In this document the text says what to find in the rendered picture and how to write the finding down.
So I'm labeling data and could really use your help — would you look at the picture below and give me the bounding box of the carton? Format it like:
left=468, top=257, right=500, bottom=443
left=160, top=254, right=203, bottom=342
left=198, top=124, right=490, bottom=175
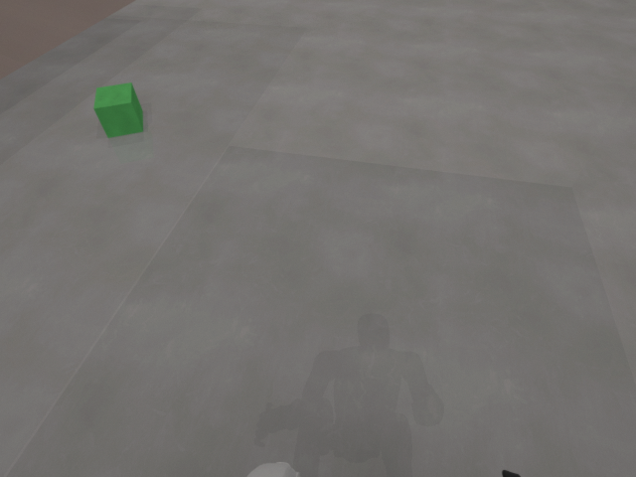
left=93, top=82, right=143, bottom=138

